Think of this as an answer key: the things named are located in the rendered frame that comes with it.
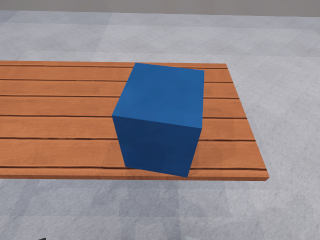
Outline table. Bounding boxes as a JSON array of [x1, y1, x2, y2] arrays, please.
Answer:
[[0, 60, 270, 181]]

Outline carton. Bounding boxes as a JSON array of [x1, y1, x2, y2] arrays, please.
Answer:
[[111, 62, 205, 178]]

